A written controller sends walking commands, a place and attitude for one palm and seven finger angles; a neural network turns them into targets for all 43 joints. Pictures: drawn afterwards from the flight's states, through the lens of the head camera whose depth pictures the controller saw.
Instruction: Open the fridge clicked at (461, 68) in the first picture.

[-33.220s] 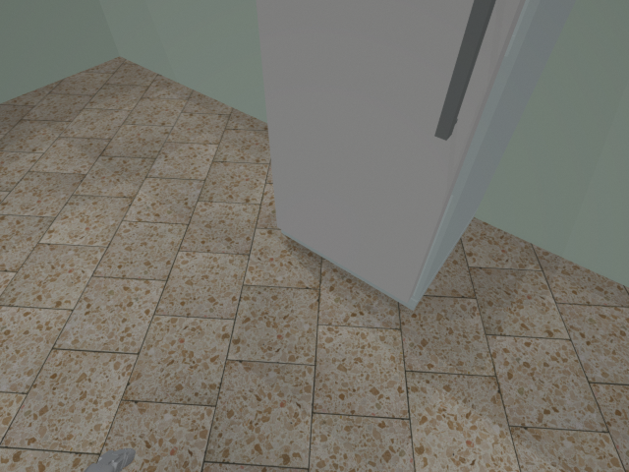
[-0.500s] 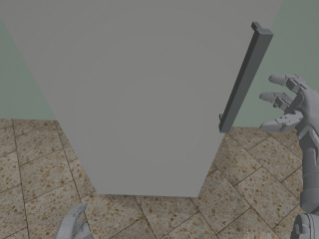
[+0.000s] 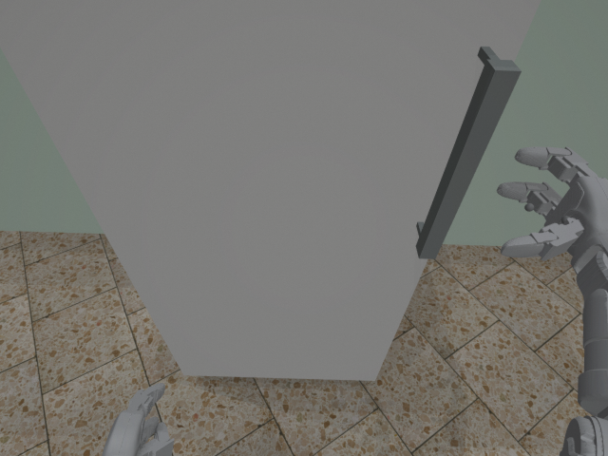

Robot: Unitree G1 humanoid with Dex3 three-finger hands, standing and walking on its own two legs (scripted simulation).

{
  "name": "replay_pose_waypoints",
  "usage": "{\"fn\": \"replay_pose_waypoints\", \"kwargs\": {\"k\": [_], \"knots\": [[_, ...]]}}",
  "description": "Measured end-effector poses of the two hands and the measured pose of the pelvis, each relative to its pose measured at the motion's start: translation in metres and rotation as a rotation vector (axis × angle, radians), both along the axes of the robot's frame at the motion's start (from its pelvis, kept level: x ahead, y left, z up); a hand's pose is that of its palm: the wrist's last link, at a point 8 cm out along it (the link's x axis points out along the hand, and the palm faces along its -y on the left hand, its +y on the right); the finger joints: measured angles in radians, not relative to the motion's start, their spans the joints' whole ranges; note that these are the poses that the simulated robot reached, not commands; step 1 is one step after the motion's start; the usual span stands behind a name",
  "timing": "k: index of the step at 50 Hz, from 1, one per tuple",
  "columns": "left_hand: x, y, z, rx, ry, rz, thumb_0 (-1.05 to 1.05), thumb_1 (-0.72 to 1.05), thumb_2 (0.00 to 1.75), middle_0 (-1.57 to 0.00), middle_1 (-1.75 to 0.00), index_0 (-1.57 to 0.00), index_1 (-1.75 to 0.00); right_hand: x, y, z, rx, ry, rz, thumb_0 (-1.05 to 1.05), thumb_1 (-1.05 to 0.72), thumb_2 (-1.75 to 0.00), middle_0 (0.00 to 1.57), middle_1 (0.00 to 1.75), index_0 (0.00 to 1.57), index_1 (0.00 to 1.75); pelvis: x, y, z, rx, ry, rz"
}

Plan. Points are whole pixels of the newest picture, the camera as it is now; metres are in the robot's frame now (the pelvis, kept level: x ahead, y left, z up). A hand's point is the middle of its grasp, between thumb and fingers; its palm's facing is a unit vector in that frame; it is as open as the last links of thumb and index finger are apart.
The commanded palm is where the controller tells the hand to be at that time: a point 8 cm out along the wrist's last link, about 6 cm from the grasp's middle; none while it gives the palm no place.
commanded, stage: feel for the door with the fingertips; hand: right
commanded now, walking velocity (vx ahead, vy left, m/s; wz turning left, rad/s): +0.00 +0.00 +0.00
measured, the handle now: (451, 169) +0.46 -0.16 +0.17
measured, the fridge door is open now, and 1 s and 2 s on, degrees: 0 0 0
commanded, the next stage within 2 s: slide the fingers in behind the handle in 1.08 s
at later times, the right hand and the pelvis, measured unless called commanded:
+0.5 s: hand (492, 207) +0.38 -0.19 +0.18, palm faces -0.04 +1.00 +0.01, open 14.0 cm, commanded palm +0.36 -0.25 +0.18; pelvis +0.00 +0.00 +0.00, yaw +0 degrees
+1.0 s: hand (483, 193) +0.40 -0.19 +0.18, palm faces +0.00 +1.00 +0.00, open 14.0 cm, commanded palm +0.38 -0.24 +0.18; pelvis +0.00 +0.00 +0.00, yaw +1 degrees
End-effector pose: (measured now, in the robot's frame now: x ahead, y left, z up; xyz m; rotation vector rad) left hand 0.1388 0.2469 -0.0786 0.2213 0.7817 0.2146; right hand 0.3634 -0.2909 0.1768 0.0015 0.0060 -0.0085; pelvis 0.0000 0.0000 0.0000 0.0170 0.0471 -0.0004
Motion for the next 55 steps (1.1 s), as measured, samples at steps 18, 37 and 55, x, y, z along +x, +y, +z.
{"fn": "replay_pose_waypoints", "kwargs": {"k": [18,37,55], "knots": [[0.0,-0.003,-0.003,-0.022,-0.001,0.0,0.02,0.91,0.9,-0.2,-0.29,-0.2,-0.3,-0.001,0.033,-0.002,-0.009,-0.014,0.045,-0.01,0.5,-0.3,0.3,1.2,0.3,1.2,0.002,-0.001,0.0,-0.002,-0.011,0.003],[-0.007,0.002,-0.005,-0.006,0.024,-0.004,0.02,0.91,0.9,-0.2,-0.3,-0.2,-0.3,0.005,0.042,0.008,-0.021,-0.012,0.01,-0.02,0.5,-0.3,0.3,1.2,0.3,1.2,-0.006,0.005,0.001,-0.003,-0.021,-0.006],[-0.037,0.011,-0.012,-0.005,0.092,0.055,0.02,0.91,0.9,-0.2,-0.29,-0.2,-0.3,0.02,0.046,0.007,-0.005,-0.032,0.009,-0.02,0.5,-0.3,0.3,1.2,0.3,1.2,-0.003,0.004,0.001,-0.004,-0.014,0.011]]}}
